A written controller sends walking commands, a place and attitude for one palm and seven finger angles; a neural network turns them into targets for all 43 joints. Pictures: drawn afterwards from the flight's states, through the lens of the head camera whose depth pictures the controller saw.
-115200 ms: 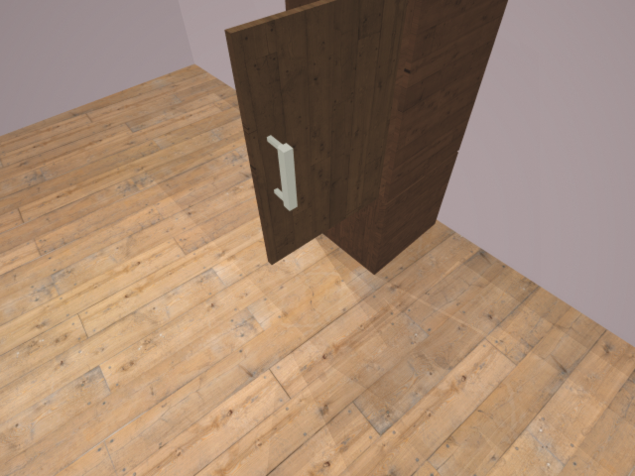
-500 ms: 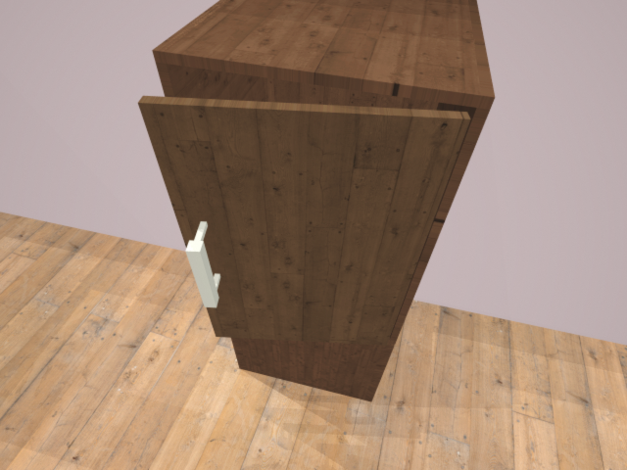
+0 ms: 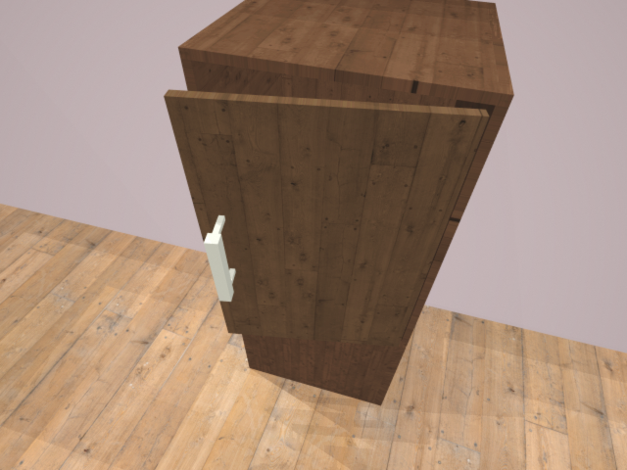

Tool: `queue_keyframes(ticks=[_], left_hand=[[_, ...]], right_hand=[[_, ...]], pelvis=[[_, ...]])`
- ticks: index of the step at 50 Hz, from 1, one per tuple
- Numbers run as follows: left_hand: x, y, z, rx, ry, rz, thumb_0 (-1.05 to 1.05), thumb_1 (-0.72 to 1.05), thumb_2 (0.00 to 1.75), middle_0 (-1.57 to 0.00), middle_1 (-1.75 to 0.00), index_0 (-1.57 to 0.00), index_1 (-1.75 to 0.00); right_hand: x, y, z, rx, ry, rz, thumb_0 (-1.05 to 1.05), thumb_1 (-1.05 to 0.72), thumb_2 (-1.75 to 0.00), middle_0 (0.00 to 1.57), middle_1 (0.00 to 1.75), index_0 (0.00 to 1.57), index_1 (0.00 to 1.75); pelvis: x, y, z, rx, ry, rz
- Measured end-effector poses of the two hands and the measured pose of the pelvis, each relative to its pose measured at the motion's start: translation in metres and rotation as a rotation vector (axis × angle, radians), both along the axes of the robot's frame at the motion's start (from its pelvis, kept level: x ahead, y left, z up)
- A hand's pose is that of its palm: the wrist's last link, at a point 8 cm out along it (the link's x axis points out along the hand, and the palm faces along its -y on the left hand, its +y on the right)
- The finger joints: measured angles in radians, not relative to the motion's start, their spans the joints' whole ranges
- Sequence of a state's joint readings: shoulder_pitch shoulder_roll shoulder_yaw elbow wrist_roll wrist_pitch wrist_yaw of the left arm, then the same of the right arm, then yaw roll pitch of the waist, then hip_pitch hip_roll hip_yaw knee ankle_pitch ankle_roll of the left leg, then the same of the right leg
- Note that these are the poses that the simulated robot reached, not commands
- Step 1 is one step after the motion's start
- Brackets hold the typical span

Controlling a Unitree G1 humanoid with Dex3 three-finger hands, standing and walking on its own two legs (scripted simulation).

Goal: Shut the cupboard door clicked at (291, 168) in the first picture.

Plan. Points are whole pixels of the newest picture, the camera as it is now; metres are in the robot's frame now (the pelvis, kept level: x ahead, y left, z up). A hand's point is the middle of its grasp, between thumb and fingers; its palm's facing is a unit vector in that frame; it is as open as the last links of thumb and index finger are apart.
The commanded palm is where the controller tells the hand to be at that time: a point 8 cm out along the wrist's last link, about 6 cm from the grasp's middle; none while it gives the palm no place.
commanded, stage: look again from close up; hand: left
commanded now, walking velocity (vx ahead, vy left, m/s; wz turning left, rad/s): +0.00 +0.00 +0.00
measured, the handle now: (223, 260) +0.45 +0.18 -0.03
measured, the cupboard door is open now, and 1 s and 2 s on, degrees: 11 11 11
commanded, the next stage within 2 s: raise the hand and make a fist in 0.24 s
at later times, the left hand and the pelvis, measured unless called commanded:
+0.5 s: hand out of the picture +0.14 +0.20 -0.05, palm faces +0.23 -0.96 -0.14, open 7.2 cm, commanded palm +0.08 +0.23 -0.07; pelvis -0.02 +0.01 -0.01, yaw +3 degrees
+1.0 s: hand (184, 456) +0.15 +0.16 -0.03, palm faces -0.02 -1.00 -0.05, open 5.0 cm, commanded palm +0.12 +0.23 -0.05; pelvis -0.03 -0.01 -0.11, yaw +3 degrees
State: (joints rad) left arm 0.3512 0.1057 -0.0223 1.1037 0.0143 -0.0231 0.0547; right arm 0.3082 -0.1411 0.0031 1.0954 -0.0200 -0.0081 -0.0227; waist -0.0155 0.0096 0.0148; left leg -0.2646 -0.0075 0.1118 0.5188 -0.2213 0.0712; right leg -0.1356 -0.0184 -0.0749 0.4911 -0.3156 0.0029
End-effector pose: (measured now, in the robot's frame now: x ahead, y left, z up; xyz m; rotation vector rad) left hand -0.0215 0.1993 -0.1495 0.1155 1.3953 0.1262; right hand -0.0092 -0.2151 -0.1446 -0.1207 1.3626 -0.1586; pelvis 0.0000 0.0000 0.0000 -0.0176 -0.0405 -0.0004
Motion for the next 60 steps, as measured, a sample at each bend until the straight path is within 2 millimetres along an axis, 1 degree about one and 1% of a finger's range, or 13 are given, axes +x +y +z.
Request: queue_keyframes(ticks=[18,20,24,27,29,33,38,40,44,49,54,57,60], left_hand=[[-0.008,0.023,-0.001,0.003,0.001,-0.01,0.0,0.91,0.9,-0.2,-0.3,-0.19,-0.3],[0.02,0.032,0.017,0.005,-0.151,0.076,0.01,0.91,0.9,-0.2,-0.3,-0.2,-0.3],[0.109,0.051,0.097,0.092,-0.724,0.086,0.02,0.94,0.9,-0.22,-0.32,-0.21,-0.32],[0.162,0.043,0.144,0.074,-1.063,0.033,0.02,0.93,0.9,-0.24,-0.35,-0.23,-0.35],[0.181,0.033,0.158,0.007,-1.236,-0.009,0.01,0.93,0.9,-0.26,-0.37,-0.26,-0.38],[0.181,0.01,0.138,-0.175,-1.424,-0.144,0.0,0.92,0.9,-0.32,-0.44,-0.32,-0.44],[0.137,0.016,0.064,-0.219,-1.276,-0.106,0.0,0.91,0.9,-0.41,-0.53,-0.41,-0.54],[0.117,0.026,0.052,-0.164,-1.221,-0.038,0.01,0.91,0.9,-0.45,-0.57,-0.45,-0.58],[0.105,0.04,0.081,-0.029,-1.324,-0.008,0.02,0.9,0.9,-0.52,-0.65,-0.52,-0.65],[0.143,0.023,0.124,-0.047,-1.531,-0.155,0.02,0.91,0.9,-0.61,-0.75,-0.6,-0.75],[0.184,0.003,0.095,-0.215,-1.294,-0.255,0.01,0.9,0.9,-0.7,-0.85,-0.7,-0.85],[0.187,0.012,0.086,-0.208,-1.179,-0.191,0.01,0.9,0.9,-0.76,-0.91,-0.75,-0.91],[0.18,0.03,0.1,-0.117,-1.217,-0.105,0.02,0.9,0.9,-0.81,-0.97,-0.81,-0.97]], right_hand=[[0.003,0.002,0.013,-0.035,-0.013,0.031,0.01,-0.93,-0.9,0.19,0.3,0.2,0.3],[0.011,-0.002,0.02,-0.074,-0.108,0.04,0.02,-0.93,-0.9,0.2,0.3,0.2,0.3],[0.045,-0.012,0.033,-0.095,-0.383,0.086,0.02,-0.92,-0.9,0.2,0.3,0.2,0.3],[0.08,-0.019,0.036,-0.088,-0.564,0.137,0.02,-0.92,-0.9,0.2,0.3,0.2,0.3],[0.103,-0.024,0.038,-0.091,-0.661,0.156,0.02,-0.92,-0.9,0.2,0.3,0.2,0.3],[0.141,-0.03,0.044,-0.112,-0.789,0.192,0.01,-0.91,-0.9,0.2,0.3,0.2,0.3],[0.181,-0.033,0.043,-0.154,-0.858,0.277,0.01,-0.91,-0.9,0.2,0.3,0.2,0.3],[0.195,-0.029,0.037,-0.153,-0.865,0.313,0.01,-0.91,-0.9,0.2,0.3,0.2,0.3],[0.214,-0.013,0.017,-0.111,-0.862,0.366,0.01,-0.91,-0.9,0.19,0.3,0.2,0.3],[0.216,0.01,-0.015,-0.015,-0.83,0.337,0.01,-0.91,-0.9,0.2,0.3,0.2,0.3],[0.193,0.013,-0.031,0.036,-0.732,0.213,0.02,-0.9,-0.9,0.2,0.3,0.2,0.3],[0.179,0.003,-0.03,0.015,-0.669,0.158,0.02,-0.9,-0.9,0.2,0.3,0.2,0.3],[0.17,-0.011,-0.027,-0.026,-0.629,0.135,0.02,-0.9,-0.9,0.2,0.3,0.2,0.3]], pelvis=[[-0.009,0.012,0.003,-0.001,0.019,0.0],[-0.013,0.011,0.0,-0.005,0.013,0.012],[-0.018,0.011,-0.004,0.01,0.029,0.04],[-0.027,0.012,-0.015,0.005,0.053,0.078],[-0.032,0.012,-0.025,0.001,0.095,0.068],[-0.038,0.002,-0.053,0.006,0.164,0.031],[-0.038,-0.008,-0.088,-0.011,0.222,0.031],[-0.036,-0.01,-0.097,-0.024,0.239,0.04],[-0.032,-0.012,-0.108,-0.056,0.264,0.058],[-0.03,-0.012,-0.113,-0.076,0.298,0.059],[-0.023,-0.014,-0.108,-0.052,0.327,0.037],[-0.014,-0.016,-0.101,-0.038,0.327,0.024],[-0.005,-0.016,-0.095,-0.035,0.322,0.022]])
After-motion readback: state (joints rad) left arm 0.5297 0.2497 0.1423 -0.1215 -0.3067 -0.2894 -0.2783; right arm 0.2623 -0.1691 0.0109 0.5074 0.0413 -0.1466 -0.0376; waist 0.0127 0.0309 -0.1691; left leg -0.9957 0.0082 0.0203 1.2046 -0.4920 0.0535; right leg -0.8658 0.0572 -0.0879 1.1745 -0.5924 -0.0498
